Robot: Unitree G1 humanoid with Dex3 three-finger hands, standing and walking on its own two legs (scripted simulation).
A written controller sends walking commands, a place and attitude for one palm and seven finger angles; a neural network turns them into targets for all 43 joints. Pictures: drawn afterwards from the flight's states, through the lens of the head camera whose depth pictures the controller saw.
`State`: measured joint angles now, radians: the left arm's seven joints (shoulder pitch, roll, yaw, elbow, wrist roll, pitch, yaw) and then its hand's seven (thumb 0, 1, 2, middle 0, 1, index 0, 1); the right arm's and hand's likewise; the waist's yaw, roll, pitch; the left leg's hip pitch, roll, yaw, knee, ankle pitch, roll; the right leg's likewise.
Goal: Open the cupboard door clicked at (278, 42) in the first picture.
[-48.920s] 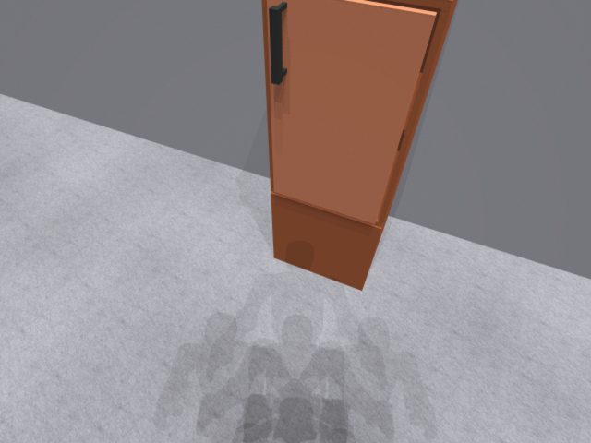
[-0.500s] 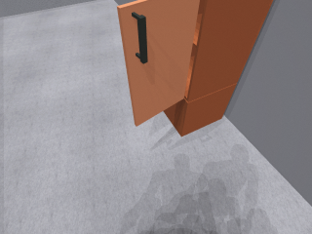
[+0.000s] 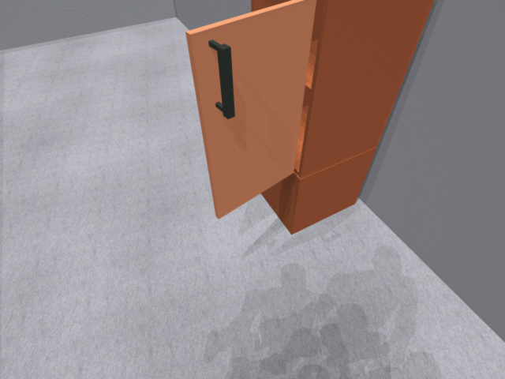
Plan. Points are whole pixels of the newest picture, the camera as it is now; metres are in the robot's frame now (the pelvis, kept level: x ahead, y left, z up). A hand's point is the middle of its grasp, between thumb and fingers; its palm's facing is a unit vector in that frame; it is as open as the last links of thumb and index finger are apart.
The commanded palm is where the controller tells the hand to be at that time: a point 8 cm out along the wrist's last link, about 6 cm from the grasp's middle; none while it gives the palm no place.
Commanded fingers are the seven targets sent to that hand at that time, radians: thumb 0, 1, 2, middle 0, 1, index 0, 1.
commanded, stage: let the arm hang, fingers relaxed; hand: left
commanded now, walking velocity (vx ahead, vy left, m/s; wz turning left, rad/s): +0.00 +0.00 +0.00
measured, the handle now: (221, 80) +0.66 +0.10 +0.14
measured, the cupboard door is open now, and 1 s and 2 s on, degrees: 100 100 100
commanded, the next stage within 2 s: look to check the result in 0.06 s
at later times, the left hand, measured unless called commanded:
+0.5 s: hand out of the picture +0.07 +0.23 -0.15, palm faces +0.01 -0.94 -0.34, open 7.4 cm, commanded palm none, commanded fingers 0.00 0.90 0.90 -0.20 -0.30 -0.20 -0.30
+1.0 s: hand out of the picture +0.11 +0.22 -0.15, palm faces -0.02 -0.94 -0.34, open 7.4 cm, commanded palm none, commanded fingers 0.00 0.90 0.90 -0.20 -0.30 -0.20 -0.30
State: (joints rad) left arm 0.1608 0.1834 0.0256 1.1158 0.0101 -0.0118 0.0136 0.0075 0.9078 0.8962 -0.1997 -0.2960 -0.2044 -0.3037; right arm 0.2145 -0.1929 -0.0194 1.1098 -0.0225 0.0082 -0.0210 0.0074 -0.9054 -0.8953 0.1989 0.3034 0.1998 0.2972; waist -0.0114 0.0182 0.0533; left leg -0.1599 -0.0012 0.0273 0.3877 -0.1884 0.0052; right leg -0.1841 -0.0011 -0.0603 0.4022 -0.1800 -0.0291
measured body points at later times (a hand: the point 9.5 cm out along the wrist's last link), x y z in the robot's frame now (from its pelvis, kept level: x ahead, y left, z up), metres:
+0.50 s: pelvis +0.01 -0.01 +0.00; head +0.03 -0.02 +0.45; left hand +0.07 +0.28 -0.13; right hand +0.07 -0.29 -0.15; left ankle +0.02 +0.12 -0.74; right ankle +0.03 -0.10 -0.74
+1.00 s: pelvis +0.03 -0.02 +0.01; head +0.04 -0.03 +0.45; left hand +0.11 +0.27 -0.12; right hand +0.09 -0.30 -0.14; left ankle +0.02 +0.12 -0.74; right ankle +0.03 -0.10 -0.74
